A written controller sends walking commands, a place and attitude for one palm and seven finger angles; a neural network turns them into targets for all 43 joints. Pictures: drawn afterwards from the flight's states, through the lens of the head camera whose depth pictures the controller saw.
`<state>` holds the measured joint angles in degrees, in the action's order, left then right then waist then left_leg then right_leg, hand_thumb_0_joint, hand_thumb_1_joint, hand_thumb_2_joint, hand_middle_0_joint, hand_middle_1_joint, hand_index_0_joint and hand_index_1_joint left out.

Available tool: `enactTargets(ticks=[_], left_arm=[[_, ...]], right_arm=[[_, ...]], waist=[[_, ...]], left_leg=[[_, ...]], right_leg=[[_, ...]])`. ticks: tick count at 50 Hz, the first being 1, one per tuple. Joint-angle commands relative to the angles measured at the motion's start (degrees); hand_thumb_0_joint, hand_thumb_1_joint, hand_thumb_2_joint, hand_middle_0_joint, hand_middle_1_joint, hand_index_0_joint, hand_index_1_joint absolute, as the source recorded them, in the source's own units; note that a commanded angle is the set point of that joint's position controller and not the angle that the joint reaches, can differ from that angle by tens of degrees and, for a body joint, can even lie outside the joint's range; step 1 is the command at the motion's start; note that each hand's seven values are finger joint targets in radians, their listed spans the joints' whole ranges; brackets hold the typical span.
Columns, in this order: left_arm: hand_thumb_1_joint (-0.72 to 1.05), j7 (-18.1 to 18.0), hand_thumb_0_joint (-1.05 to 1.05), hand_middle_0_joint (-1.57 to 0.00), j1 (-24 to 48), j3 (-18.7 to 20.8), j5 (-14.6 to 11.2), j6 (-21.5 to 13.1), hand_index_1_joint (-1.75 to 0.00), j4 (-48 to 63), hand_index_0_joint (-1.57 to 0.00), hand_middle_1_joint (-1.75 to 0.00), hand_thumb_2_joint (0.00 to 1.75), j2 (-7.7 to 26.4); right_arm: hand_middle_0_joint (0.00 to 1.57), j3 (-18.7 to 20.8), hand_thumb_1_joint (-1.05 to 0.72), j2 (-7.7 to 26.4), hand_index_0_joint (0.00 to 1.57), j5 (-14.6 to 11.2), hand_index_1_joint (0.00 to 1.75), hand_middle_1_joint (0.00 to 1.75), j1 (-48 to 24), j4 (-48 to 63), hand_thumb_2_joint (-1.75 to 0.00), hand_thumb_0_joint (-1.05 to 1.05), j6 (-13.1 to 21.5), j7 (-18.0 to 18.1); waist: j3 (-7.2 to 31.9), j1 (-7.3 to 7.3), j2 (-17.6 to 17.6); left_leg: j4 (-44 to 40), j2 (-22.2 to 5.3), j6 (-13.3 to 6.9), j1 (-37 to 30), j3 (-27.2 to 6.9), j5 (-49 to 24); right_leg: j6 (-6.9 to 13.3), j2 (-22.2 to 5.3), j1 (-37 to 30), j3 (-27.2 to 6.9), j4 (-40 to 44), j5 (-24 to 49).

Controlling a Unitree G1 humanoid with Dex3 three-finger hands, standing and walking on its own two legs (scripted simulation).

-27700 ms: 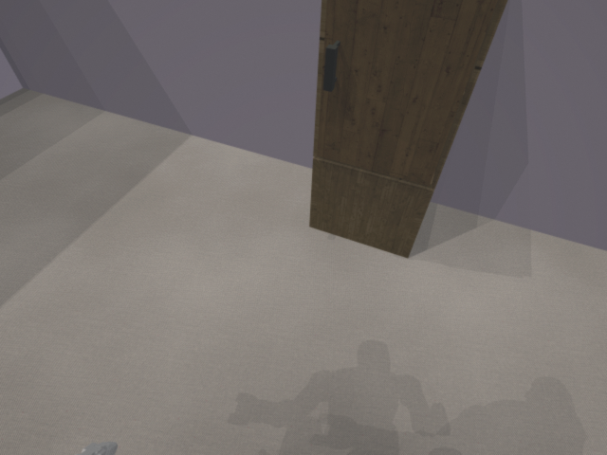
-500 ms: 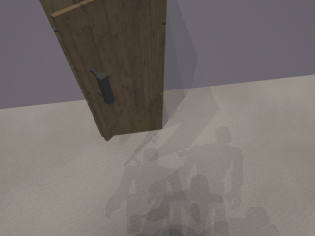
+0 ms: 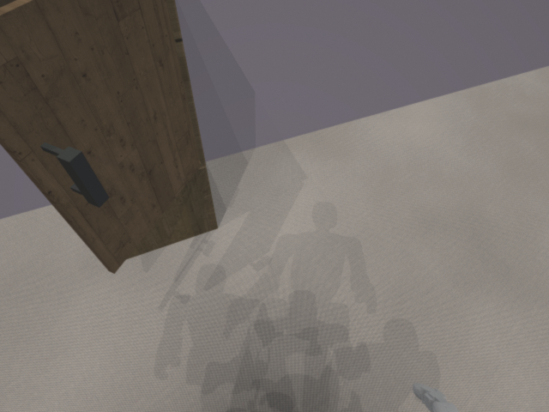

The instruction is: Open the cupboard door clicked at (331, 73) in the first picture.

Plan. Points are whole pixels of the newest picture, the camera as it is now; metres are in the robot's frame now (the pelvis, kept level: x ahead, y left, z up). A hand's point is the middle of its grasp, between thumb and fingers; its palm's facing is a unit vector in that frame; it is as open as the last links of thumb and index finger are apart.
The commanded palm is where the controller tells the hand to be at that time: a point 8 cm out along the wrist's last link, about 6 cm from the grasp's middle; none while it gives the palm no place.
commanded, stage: walk to a spot facing it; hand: left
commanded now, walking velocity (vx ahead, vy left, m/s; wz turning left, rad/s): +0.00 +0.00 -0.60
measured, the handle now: (74, 174) +0.46 +0.40 +0.02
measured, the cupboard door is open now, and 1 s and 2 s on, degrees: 42 42 42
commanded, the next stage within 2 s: turn to face it in 1.96 s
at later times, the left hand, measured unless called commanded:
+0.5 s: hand (200, 410) +0.14 +0.13 -0.15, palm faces -0.27 -0.92 -0.27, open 7.4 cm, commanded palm none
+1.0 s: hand (265, 351) +0.23 +0.03 -0.15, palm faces -0.57 -0.78 -0.25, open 7.4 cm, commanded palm none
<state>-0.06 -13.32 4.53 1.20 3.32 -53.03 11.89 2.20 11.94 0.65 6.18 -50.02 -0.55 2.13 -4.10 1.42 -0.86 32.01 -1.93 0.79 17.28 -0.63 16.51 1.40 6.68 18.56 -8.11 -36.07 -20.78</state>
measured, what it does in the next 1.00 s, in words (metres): steps on the spot, turning right: right foot, then left foot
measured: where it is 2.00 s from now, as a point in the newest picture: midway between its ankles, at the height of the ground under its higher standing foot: (401, 385)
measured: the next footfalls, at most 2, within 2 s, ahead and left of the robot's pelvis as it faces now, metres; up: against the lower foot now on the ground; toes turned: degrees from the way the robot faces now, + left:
right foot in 0.28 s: +0.02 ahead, -0.15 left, +0.00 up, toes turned -13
left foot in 0.66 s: +0.11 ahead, +0.06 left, +0.00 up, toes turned -22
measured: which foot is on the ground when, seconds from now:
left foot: down 0.00-0.28, up 0.30-0.64, down 0.66-0.96, up 0.98-1.00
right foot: up 0.00-0.26, down 0.28-0.66, up 0.68-0.94, down 0.96-1.00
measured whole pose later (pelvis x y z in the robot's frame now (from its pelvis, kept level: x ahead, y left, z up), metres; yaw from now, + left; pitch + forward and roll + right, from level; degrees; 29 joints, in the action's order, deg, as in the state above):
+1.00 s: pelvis +0.03 -0.09 -0.01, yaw -37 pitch +1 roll +0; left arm 3.2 -10.2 4.9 1.8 1.1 -51.2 14.2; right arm 2.3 13.6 1.7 17.8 -53.3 -1.3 0.2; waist -3.3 -0.3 1.9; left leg 43.5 -10.0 3.4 16.0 8.3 28.8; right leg 1.0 -0.9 18.3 4.8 -35.5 -17.9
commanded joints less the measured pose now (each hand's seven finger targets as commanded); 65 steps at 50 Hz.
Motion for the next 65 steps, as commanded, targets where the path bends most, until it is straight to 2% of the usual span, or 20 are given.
enactTargets(ticks=[1,4,12,14,15,20,30,31,33,38,43,46,47,48,49,53,60,63,64,65], left_arm=[[0.9,0.85,0.0,-0.2,3.38,1.92,0.85,-1.72,-0.3,6.51,-0.2,-0.3,0.9,7.12],[0.9,1.97,0.0,-0.2,3.24,1.5,-0.01,-1.09,-0.3,6.26,-0.2,-0.3,0.9,5.51],[0.9,2.32,0.0,-0.2,0.13,1.16,-0.23,-1.94,-0.3,5.36,-0.2,-0.3,0.9,6.18],[0.9,0.59,0.0,-0.2,-5.87,3.37,0.51,-2.85,-0.3,3.38,-0.2,-0.3,0.9,17.41],[0.9,-0.18,0.0,-0.2,-8.01,3.4,-0.2,-2.58,-0.3,3.09,-0.2,-0.3,0.9,18.03],[0.9,-1.52,0.0,-0.2,0.71,2.17,0.21,-2.45,-0.3,4.97,-0.2,-0.3,0.9,11.41],[0.9,-0.73,0.0,-0.2,3.25,2.25,0.03,-1.91,-0.3,5.22,-0.2,-0.3,0.9,11.19],[0.9,-0.62,0.0,-0.2,4.15,1.92,-0.39,-1.7,-0.3,5.97,-0.2,-0.3,0.9,9.81],[0.9,0.44,0.0,-0.2,3.04,1.09,-0.61,-1.79,-0.3,8.26,-0.2,-0.3,0.9,6.22],[0.9,2.57,0.0,-0.2,5.14,1.25,0.14,-1.06,-0.3,6.96,-0.2,-0.3,0.9,5.02],[0.9,3.86,0.0,-0.2,9.32,0.57,0.35,-1.9,-0.3,8.06,-0.2,-0.3,0.9,4.1],[0.9,3.77,0.0,-0.2,3.69,1.04,0.44,-2.62,-0.3,5.78,-0.2,-0.3,0.9,5.28],[0.9,3.27,0.0,-0.2,-2.32,1.86,0.49,-3.08,-0.3,3.78,-0.2,-0.3,0.9,7.67],[0.9,2.28,0.0,-0.2,-8.95,3.45,0.85,-3.98,-0.3,1.71,-0.2,-0.3,0.9,14.8],[0.9,1.23,0.0,-0.2,-13.48,4.24,-0.19,-3.89,-0.3,0.65,-0.2,-0.3,0.9,18.54],[0.9,-0.04,0.0,-0.2,-3.03,1.97,0.2,-5.16,-0.3,2.47,-0.2,-0.3,0.9,10.94],[0.9,0.8,0.0,-0.2,-3.34,2.1,0.3,-6.22,-0.3,-0.49,-0.2,-0.3,0.9,11.53],[0.9,0.81,0.0,-0.2,0.41,2.18,-0.08,-5.87,-0.3,-0.13,-0.2,-0.3,0.9,10.56],[0.9,0.9,0.0,-0.2,0.56,1.68,-0.16,-5.83,-0.3,0.24,-0.2,-0.3,0.9,7.87],[0.9,1.34,0.0,-0.2,-2.82,0.93,-0.67,-5.63,-0.3,0.59,-0.2,-0.3,0.9,4.05]], right_arm=[[0.2,2.63,-0.9,12.5,0.2,1.7,0.3,0.3,8.55,2.03,-0.9,0.0,1.16,1.15],[0.2,1.86,-0.9,10.12,0.2,1.49,0.3,0.3,5.49,3.21,-0.9,0.0,1.06,1.08],[0.2,3.42,-0.9,12.51,0.2,0.94,0.3,0.3,6.92,2.24,-0.9,0.0,0.1,0.08],[0.2,2.05,-0.9,5.57,0.2,-0.14,0.3,0.3,4.24,5.9,-0.9,0.0,-0.11,-0.63],[0.2,2.04,-0.9,7.65,0.2,-0.01,0.3,0.3,2.58,6.43,-0.9,0.0,-0.79,-0.19],[0.2,1.94,-0.9,5.34,0.2,-0.1,0.3,0.3,2.89,2.59,-0.9,0.0,-1.24,-0.39],[0.2,1.89,-0.9,5.07,0.2,-0.51,0.3,0.3,8.11,1.49,-0.9,0.0,-0.05,0.09],[0.2,2.1,-0.9,7.09,0.2,-0.26,0.3,0.3,11.07,0.78,-0.9,0.0,0.55,0.42],[0.2,3.32,-0.9,15.13,0.2,1.1,0.3,0.3,12.56,2.09,-0.9,0.0,0.89,0.91],[0.2,1.96,-0.9,10.41,0.2,1.66,0.3,0.3,7.69,3.19,-0.9,0.0,1.32,0.59],[0.2,2.94,-0.9,12.32,0.2,1.77,0.3,0.3,12.23,0.99,-0.9,0.0,1.49,-0.36],[0.2,3.15,-0.9,12.69,0.2,1.6,0.3,0.3,11.13,0.68,-0.9,0.0,1.28,-0.99],[0.2,2.96,-0.9,11.28,0.2,1.27,0.3,0.3,9.62,1.42,-0.9,0.0,1.31,-1.34],[0.2,1.84,-0.9,6.85,0.2,0.18,0.3,0.3,7.0,3.63,-0.9,0.0,1.35,-1.91],[0.2,1.41,-0.9,7.06,0.2,0.49,0.3,0.3,-1.12,7.4,-0.9,0.0,1.5,-2.02],[0.2,2.35,-0.9,7.31,0.2,0.85,0.3,0.3,0.3,3.72,-0.9,0.0,1.69,-2.65],[0.2,1.92,-0.9,4.52,0.2,0.42,0.3,0.3,0.91,2.77,-0.9,0.0,2.93,-3.18],[0.2,2.34,-0.9,6.79,0.2,0.5,0.3,0.3,9.25,-0.27,-0.9,0.0,3.82,-2.31],[0.2,3.07,-0.9,10.02,0.2,0.87,0.3,0.3,16.81,-2.79,-0.9,0.0,4.36,-1.49],[0.2,4.8,-0.9,16.97,0.2,2.2,0.3,0.3,24.65,-4.23,-0.9,0.0,4.73,-0.87]], waist=[[4.98,-2.75,12.77],[5.51,-0.92,12.72],[7.14,0.18,10.39],[8.16,3.36,-19.98],[8.53,5.32,-14.2],[8.01,-0.08,-6.04],[6.48,-2.96,-4.91],[7.27,-4.28,-1.15],[6.59,-3.86,17.9],[4.61,-1.4,11.92],[2.5,-4.24,12.72],[3.99,-1.36,9.66],[5.3,1.81,3.56],[6.94,5.26,-16.27],[3.79,9.04,-19.29],[-0.37,0.91,-7.81],[0.73,-0.36,-6.04],[1.11,-5.44,-3.23],[4.93,-8.42,4.57],[11.6,-10.21,21.9]], left_leg=[[-14.44,-22.63,-12.2,-8.98,-20.75,-22.5],[-10.44,-15.41,-8.86,-10.12,-4.41,-32.31],[1.46,-14.04,-3.25,-5.32,4.6,-22.83],[24.7,-1.57,3.27,16.67,10.66,19.65],[31.99,-2.75,2.62,16.8,2.32,21.04],[31.13,-2.78,3.4,13.33,0.55,9.6],[-0.83,0.99,1.86,-3.93,0.83,0.12],[-8.71,-2.81,0.46,-10.81,-2.39,-1.69],[-17.43,-26.7,-11.09,-13.95,-24.81,-10.08],[-15.13,-16.25,-7.58,-8.35,-4.19,-10.96],[-16.36,-17.46,-6.73,-6.57,0.31,5.62],[-8.24,-15.83,-3.72,-1.38,5.17,10.7],[0.85,-12.49,-1.52,5.42,8.66,12.7],[19.24,-4.52,2.08,21.57,15.44,19.06],[30.16,-2.31,2.32,30.42,7.28,24.45],[29.72,-6.0,2.97,23.44,1.22,6.24],[8.67,-1.35,2.54,9.8,5.05,-0.21],[-1.57,-0.02,1.88,-7.24,5.72,-5.61],[-5.55,-3.56,0.39,-18.38,0.89,-1.09],[-11.06,-20.45,-5.33,-28.82,-20.92,6.67]], right_leg=[[-3.71,-4.88,13.58,4.61,-28.2,-13.02],[-4.72,-7.51,13.14,7.89,-29.14,-7.01],[-2.16,-5.79,-7.68,14.01,6.16,6.97],[7.76,-28.07,-21.24,-16.1,15.78,38.66],[12.44,-30.38,-18.71,-16.96,15.16,39.77],[10.14,-19.83,-12.97,-8.69,12.38,35.99],[6.44,-14.83,-2.33,-14.08,11.02,22.54],[3.91,-11.61,3.4,-11.27,7.38,16.95],[-2.42,-2.37,15.65,5.33,-16.3,-15.13],[-4.19,-8.45,13.3,8.77,-25.07,-5.28],[-2.82,-8.2,6.63,14.02,-6.87,-5.27],[-1.62,-5.63,-6.47,17.35,4.63,-0.75],[0.14,-7.31,-16.63,13.54,9.98,-1.59],[6.68,-22.12,-28.49,-10.56,19.18,-10.66],[12.91,-30.39,-26.45,-25.83,24.96,-7.53],[10.93,-22.77,-13.04,-11.59,23.74,-0.14],[9.41,-18.7,-10.84,-5.56,20.44,11.5],[6.78,-15.41,-1.82,-2.92,14.19,8.8],[4.91,-11.33,3.09,-0.67,1.98,10.38],[1.37,-3.09,14.07,7.69,-18.63,-6.76]])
